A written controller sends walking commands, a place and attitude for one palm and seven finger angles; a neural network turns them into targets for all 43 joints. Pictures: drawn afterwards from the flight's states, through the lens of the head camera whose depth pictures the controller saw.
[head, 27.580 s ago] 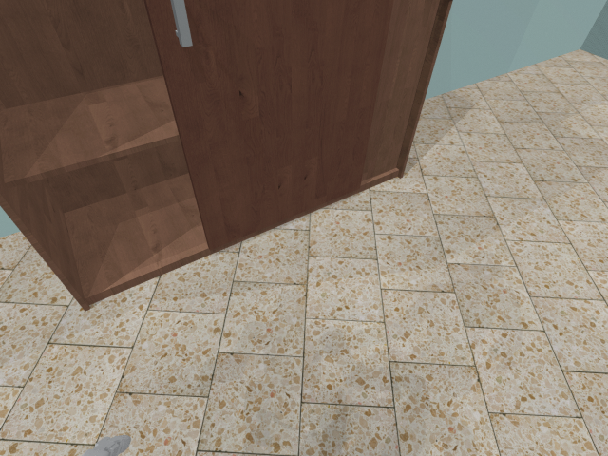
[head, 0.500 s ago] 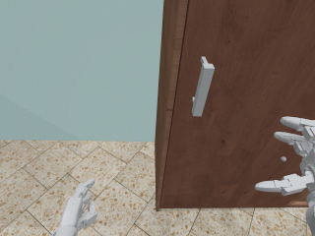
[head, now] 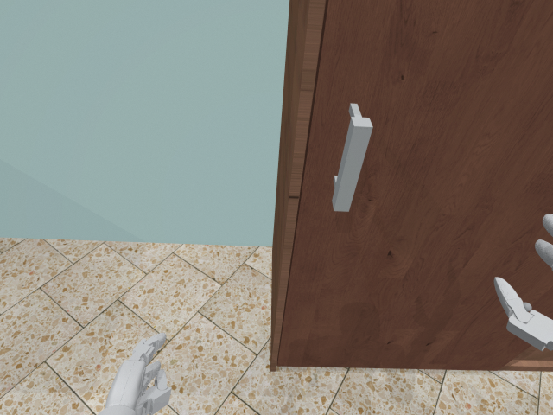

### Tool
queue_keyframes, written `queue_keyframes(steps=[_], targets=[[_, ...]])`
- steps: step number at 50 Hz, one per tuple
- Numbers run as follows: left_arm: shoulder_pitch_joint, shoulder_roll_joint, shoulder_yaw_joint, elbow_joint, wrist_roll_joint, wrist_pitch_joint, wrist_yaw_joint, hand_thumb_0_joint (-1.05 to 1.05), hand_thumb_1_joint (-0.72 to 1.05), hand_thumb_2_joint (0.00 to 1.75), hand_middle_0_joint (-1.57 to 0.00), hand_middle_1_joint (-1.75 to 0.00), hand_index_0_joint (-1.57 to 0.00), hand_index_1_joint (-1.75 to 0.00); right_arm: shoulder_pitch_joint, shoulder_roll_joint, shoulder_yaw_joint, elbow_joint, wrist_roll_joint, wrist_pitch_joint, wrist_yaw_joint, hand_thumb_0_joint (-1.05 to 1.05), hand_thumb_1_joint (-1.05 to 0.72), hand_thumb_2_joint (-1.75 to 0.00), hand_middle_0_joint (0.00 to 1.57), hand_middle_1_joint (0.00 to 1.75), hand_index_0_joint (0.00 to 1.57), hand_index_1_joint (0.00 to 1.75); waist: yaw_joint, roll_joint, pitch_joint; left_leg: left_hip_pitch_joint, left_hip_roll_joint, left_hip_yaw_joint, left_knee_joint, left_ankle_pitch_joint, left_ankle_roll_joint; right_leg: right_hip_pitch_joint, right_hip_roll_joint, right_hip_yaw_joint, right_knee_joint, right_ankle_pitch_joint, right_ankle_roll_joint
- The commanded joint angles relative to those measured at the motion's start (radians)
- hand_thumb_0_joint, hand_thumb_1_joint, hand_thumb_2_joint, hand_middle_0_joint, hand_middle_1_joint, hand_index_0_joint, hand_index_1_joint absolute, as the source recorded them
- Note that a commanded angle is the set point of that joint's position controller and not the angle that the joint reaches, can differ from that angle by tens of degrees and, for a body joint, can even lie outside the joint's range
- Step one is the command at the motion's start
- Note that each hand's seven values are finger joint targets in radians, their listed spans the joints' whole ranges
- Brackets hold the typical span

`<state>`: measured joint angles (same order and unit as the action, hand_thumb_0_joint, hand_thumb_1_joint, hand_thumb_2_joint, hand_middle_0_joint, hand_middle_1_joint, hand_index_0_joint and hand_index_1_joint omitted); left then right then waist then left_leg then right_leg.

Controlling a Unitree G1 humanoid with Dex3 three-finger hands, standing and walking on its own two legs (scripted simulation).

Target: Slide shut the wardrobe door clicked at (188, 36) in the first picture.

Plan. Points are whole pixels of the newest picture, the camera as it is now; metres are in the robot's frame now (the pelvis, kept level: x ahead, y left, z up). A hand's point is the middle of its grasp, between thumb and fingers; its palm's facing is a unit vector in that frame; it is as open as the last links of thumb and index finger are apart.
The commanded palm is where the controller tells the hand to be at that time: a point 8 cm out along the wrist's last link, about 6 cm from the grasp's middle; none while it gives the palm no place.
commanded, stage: draw the hand back to the body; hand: right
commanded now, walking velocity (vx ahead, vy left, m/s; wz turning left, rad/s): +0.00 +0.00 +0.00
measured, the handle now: (347, 158) +0.43 -0.10 +0.19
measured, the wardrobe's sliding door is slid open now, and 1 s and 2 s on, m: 0.00 0.00 0.00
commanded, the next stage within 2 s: step back with the hand held close in 0.46 s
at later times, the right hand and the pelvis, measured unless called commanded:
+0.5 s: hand (525, 318) +0.19 -0.26 +0.16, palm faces +0.48 +0.80 -0.36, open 7.4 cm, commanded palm +0.14 -0.29 +0.17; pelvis +0.00 +0.01 +0.00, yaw -1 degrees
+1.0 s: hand (550, 348) +0.16 -0.28 +0.15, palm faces +0.35 +0.79 -0.51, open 7.4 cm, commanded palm +0.10 -0.31 +0.18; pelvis -0.05 -0.01 +0.00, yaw +1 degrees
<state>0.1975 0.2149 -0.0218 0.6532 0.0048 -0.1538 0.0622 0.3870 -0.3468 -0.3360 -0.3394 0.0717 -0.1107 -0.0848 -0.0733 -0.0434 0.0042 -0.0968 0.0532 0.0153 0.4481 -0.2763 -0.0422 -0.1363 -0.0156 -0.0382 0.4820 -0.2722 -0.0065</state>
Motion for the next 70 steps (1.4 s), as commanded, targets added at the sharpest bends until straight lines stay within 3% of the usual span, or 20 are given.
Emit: queue_keyframes(steps=[1,4,12,19,24,29,30,31,32,34,36,38,41,44,47,52,56,61,67,70], targets=[[-0.137,0.116,0.049,-0.166,-0.005,-0.044,0.009,0.0,0.9,0.9,-0.2,-0.3,-0.2,-0.3,-0.072,-0.194,-0.126,-0.242,0.002,-0.057,-0.015,0.0,-0.79,-0.85,0.2,0.36,0.2,0.36,-0.011,-0.04,-0.1,-0.015,-0.038,0.034,-0.052,0.226,0.062,0.042,-0.02,0.026,-0.081,0.265,-0.001],[-0.134,0.113,0.047,-0.167,-0.004,-0.045,0.01,0.0,0.9,0.9,-0.2,-0.3,-0.2,-0.3,-0.06,-0.2,-0.138,-0.262,0.001,-0.054,-0.023,0.0,-0.9,-0.9,0.2,0.3,0.2,0.3,-0.01,-0.063,-0.091,-0.019,-0.038,0.036,-0.057,0.227,0.062,0.042,-0.017,0.026,-0.082,0.264,0.001],[-0.14,0.117,0.045,-0.16,-0.002,-0.038,0.025,0.0,0.9,0.9,-0.2,-0.3,-0.2,-0.3,-0.109,-0.179,-0.109,-0.203,0.003,-0.034,-0.027,0.0,-0.9,-0.9,0.2,0.3,0.2,0.3,0.002,0.008,-0.024,-0.052,-0.038,0.034,-0.092,0.155,0.056,0.03,-0.011,0.02,-0.088,0.17,-0.011],[-0.147,0.109,0.044,-0.162,0.003,-0.041,0.021,0.0,0.9,0.9,-0.2,-0.3,-0.2,-0.3,-0.081,-0.191,-0.121,-0.242,0.001,-0.041,-0.028,0.0,-0.9,-0.9,0.2,0.3,0.2,0.3,-0.011,-0.048,-0.081,-0.01,-0.035,0.029,-0.082,0.223,0.059,0.053,-0.004,0.016,-0.08,0.229,-0.011],[-0.147,0.108,0.047,-0.163,0.001,-0.034,0.024,0.0,0.9,0.9,-0.2,-0.3,-0.2,-0.3,-0.053,-0.194,-0.134,-0.214,0.007,-0.033,-0.024,0.0,-0.9,-0.9,0.2,0.3,0.2,0.3,-0.011,0.027,-0.063,-0.015,-0.036,0.03,-0.09,0.245,0.054,0.048,-0.008,0.007,-0.074,0.24,-0.017],[-0.155,0.105,0.047,-0.163,-0.001,-0.037,0.024,0.0,0.9,0.9,-0.2,-0.3,-0.2,-0.3,-0.127,-0.192,-0.116,-0.26,0.003,-0.044,-0.022,0.0,-0.9,-0.9,0.2,0.3,0.2,0.3,-0.006,-0.048,-0.064,-0.024,-0.033,0.024,-0.1,0.216,0.054,0.061,-0.001,0.004,-0.077,0.217,-0.016],[-0.147,0.109,0.03,-0.185,-0.007,-0.02,0.018,0.0,0.9,0.9,-0.2,-0.3,-0.2,-0.3,-0.285,-0.342,-0.25,-0.35,-0.011,-0.098,-0.038,0.0,-0.9,-0.9,0.2,0.3,0.2,0.3,0.031,-0.011,0.044,-0.145,0.018,-0.075,-0.168,0.292,0.055,-0.023,-0.013,0.001,-0.036,0.122,-0.031],[-0.136,0.096,0.03,-0.159,-0.003,-0.008,0.021,0.0,0.9,0.9,-0.2,-0.3,-0.2,-0.3,-0.287,-0.338,-0.248,-0.317,-0.016,-0.123,-0.036,0.0,-0.9,-0.9,0.2,0.3,0.2,0.3,0.04,0.021,0.03,-0.148,0.05,-0.081,-0.168,0.305,0.063,-0.03,-0.005,0.019,-0.013,0.091,-0.028],[-0.154,0.087,0.03,-0.142,0.004,0.001,0.023,0.0,0.9,0.9,-0.2,-0.3,-0.2,-0.3,-0.14,-0.255,-0.184,-0.223,-0.02,-0.111,-0.029,0.0,-0.9,-0.9,0.2,0.3,0.2,0.3,0.046,0.09,0.043,-0.185,0.06,-0.083,-0.169,0.348,0.064,-0.014,-0.002,0.015,0.012,0.113,-0.033],[-0.128,0.104,0.045,-0.172,0.007,0.024,0.015,0.0,0.9,0.9,-0.2,-0.3,-0.2,-0.3,-0.012,-0.194,-0.143,-0.198,-0.029,-0.098,-0.023,0.0,-0.9,-0.9,0.2,0.3,0.2,0.3,0.041,0.104,-0.05,-0.138,0.072,-0.066,-0.118,0.447,0.061,0.001,-0.016,0.005,0.021,0.209,-0.033],[-0.13,0.116,0.057,-0.202,0.006,0.04,0.017,0.0,0.9,0.9,-0.2,-0.3,-0.2,-0.3,0.051,-0.177,-0.135,-0.232,-0.028,-0.105,-0.022,0.0,-0.9,-0.9,0.2,0.3,0.2,0.3,0.035,0.01,-0.13,-0.095,0.055,-0.033,-0.062,0.47,0.047,0.022,-0.039,0.006,-0.011,0.338,-0.033],[-0.124,0.118,0.06,-0.227,0.0,0.057,0.017,0.0,0.9,0.9,-0.2,-0.3,-0.2,-0.3,0.105,-0.197,-0.158,-0.26,-0.024,-0.11,-0.028,0.0,-0.9,-0.9,0.2,0.3,0.2,0.3,0.031,-0.016,-0.181,-0.081,0.035,-0.016,-0.026,0.441,0.036,0.023,-0.058,0.014,-0.025,0.41,-0.034],[-0.131,0.118,0.063,-0.25,-0.001,0.076,0.023,0.0,0.9,0.9,-0.2,-0.3,-0.2,-0.3,0.127,-0.252,-0.214,-0.303,-0.023,-0.118,-0.039,0.0,-0.9,-0.9,0.2,0.3,0.2,0.3,0.028,0.011,-0.2,-0.071,0.019,-0.009,-0.003,0.41,0.032,-0.013,-0.066,0.034,-0.037,0.42,-0.034],[-0.128,0.112,0.064,-0.264,-0.006,0.083,0.028,0.0,0.9,0.9,-0.2,-0.3,-0.2,-0.3,0.135,-0.263,-0.231,-0.332,-0.019,-0.127,-0.046,0.0,-0.9,-0.9,0.2,0.3,0.2,0.3,0.032,0.031,-0.178,-0.068,0.011,-0.016,0.008,0.369,0.028,-0.078,-0.071,0.045,-0.053,0.346,-0.036],[-0.123,0.117,0.066,-0.267,-0.006,0.077,0.031,0.0,0.9,0.9,-0.2,-0.3,-0.2,-0.3,0.117,-0.269,-0.237,-0.37,-0.023,-0.141,-0.053,0.0,-0.9,-0.9,0.2,0.3,0.2,0.3,0.034,-0.026,-0.16,-0.054,-0.002,-0.019,0.031,0.311,0.027,-0.151,-0.08,0.065,-0.08,0.235,-0.045],[-0.107,0.131,0.071,-0.268,-0.009,0.042,0.031,0.0,0.9,0.9,-0.2,-0.3,-0.2,-0.3,0.097,-0.236,-0.225,-0.373,-0.039,-0.166,-0.057,0.0,-0.9,-0.9,0.2,0.3,0.2,0.3,0.038,-0.12,-0.116,0.023,-0.033,-0.012,0.123,0.184,0.025,-0.362,-0.114,0.114,-0.165,-0.121,-0.076],[-0.083,0.14,0.077,-0.255,-0.009,0.017,0.026,0.0,0.9,0.9,-0.2,-0.3,-0.2,-0.3,0.068,-0.232,-0.222,-0.354,-0.05,-0.185,-0.06,0.0,-0.9,-0.9,0.2,0.3,0.2,0.3,0.049,-0.057,-0.077,-0.034,-0.018,-0.054,0.079,0.05,0.034,-0.434,-0.096,0.124,-0.132,-0.309,-0.079],[-0.071,0.137,0.077,-0.232,-0.002,-0.009,0.025,0.0,0.9,0.9,-0.2,-0.3,-0.2,-0.3,0.013,-0.243,-0.215,-0.366,-0.057,-0.208,-0.067,0.0,-0.9,-0.9,0.2,0.3,0.2,0.3,0.06,0.023,-0.04,-0.233,0.005,-0.084,-0.037,-0.207,0.053,-0.342,-0.068,0.131,-0.063,-0.343,-0.057],[-0.071,0.127,0.072,-0.222,0.0,-0.036,0.028,0.0,0.9,0.9,-0.2,-0.3,-0.2,-0.3,0.035,-0.251,-0.233,-0.379,-0.055,-0.229,-0.076,0.0,-0.9,-0.9,0.2,0.3,0.2,0.3,0.056,-0.058,-0.098,-0.162,-0.031,-0.063,0.038,-0.044,0.043,-0.337,-0.081,0.163,-0.115,-0.268,-0.058],[-0.075,0.141,0.08,-0.228,-0.002,-0.046,0.027,0.0,0.9,0.9,-0.2,-0.3,-0.2,-0.3,0.049,-0.238,-0.246,-0.36,-0.07,-0.245,-0.069,0.0,-0.9,-0.9,0.2,0.3,0.2,0.3,0.053,-0.125,-0.08,-0.026,-0.076,-0.057,0.148,-0.052,0.029,-0.523,-0.138,0.215,-0.195,-0.457,-0.093]])
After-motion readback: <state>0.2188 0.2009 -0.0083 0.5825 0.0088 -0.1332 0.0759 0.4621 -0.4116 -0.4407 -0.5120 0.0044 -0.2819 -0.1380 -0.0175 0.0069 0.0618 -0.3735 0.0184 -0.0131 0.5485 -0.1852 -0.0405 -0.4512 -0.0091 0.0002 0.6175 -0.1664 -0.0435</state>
